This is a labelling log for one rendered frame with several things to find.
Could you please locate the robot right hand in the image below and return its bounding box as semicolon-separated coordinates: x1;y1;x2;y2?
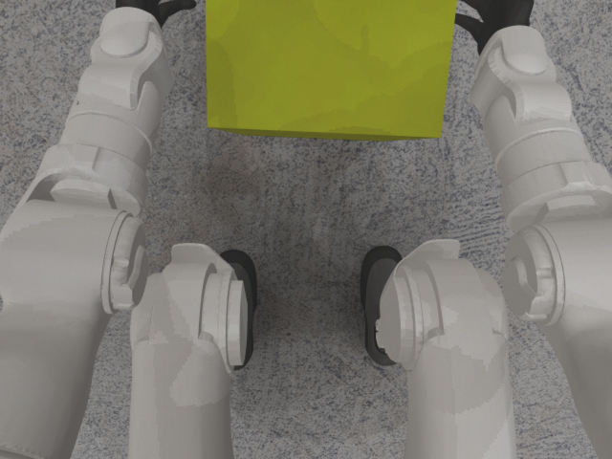
454;0;534;56

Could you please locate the robot left forearm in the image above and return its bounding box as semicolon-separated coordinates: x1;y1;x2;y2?
0;7;173;298

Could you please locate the right robot shin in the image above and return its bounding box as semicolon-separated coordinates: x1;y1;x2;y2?
376;239;509;360

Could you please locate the robot left upper arm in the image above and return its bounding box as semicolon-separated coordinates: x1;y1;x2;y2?
0;199;149;459

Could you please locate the robot right forearm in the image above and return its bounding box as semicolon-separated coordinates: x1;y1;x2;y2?
470;25;612;231

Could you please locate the robot right upper arm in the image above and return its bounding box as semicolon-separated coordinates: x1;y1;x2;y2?
501;218;612;459

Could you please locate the robot left hand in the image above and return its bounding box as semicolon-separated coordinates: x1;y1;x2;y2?
116;0;196;28

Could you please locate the robot shin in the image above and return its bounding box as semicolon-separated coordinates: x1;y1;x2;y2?
130;243;238;352
376;239;509;360

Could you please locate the left robot shin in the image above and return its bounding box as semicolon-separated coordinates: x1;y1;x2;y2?
130;243;238;352

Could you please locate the carton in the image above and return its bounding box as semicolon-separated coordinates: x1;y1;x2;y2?
206;0;457;142

